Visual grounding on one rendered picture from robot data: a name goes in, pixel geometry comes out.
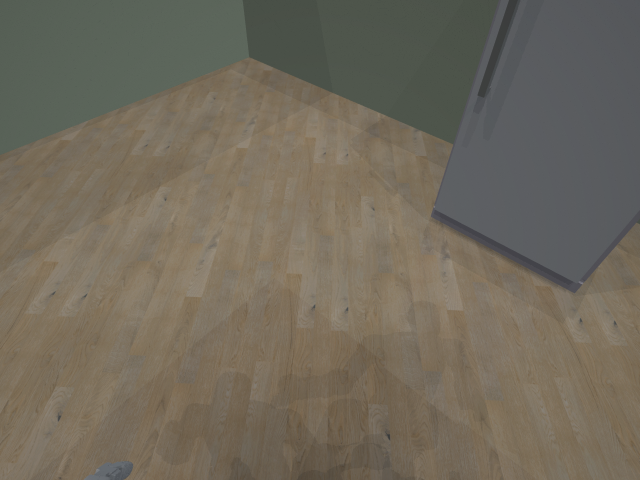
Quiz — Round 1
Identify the fridge door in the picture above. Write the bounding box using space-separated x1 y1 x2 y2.
435 0 640 283

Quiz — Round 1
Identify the handle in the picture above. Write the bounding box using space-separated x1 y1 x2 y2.
478 0 520 98

